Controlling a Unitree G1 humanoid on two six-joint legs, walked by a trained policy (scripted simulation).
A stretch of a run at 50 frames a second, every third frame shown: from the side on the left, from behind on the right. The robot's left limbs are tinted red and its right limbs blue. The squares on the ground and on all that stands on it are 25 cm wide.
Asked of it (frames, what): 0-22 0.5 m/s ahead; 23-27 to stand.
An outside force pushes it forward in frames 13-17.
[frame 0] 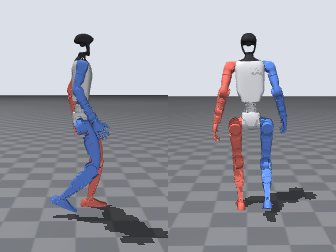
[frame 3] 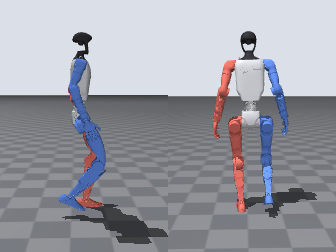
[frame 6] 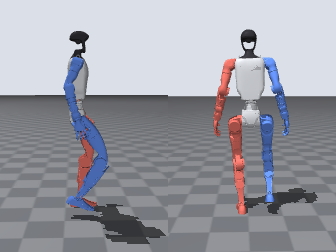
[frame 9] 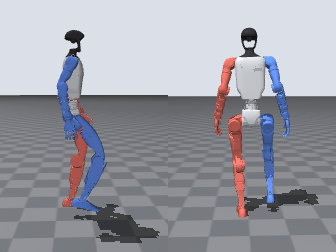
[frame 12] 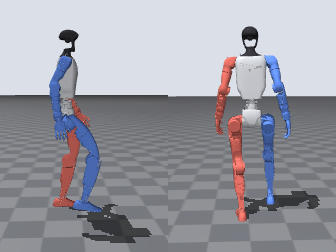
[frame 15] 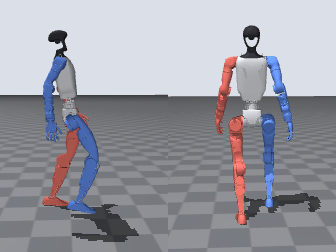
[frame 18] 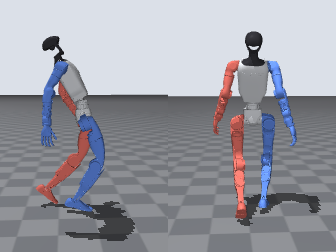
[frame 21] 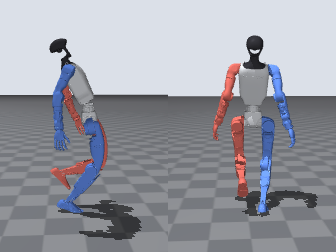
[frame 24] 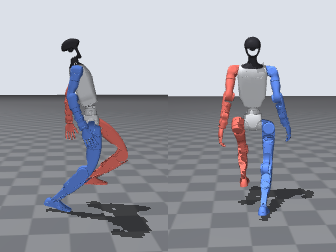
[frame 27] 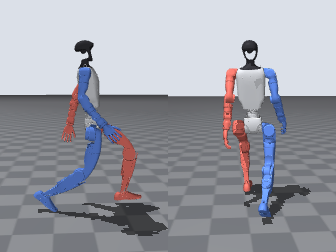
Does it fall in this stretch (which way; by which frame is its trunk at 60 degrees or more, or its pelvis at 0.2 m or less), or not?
no
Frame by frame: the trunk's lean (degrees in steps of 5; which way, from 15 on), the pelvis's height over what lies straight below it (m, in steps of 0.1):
0: 5, 0.8
3: 5, 0.8
6: 5, 0.8
9: 5, 0.8
12: 5, 0.8
15: 10, 0.8
18: 30 backward, 0.8
21: 30 backward, 0.7
24: 20 backward, 0.7
27: 10, 0.7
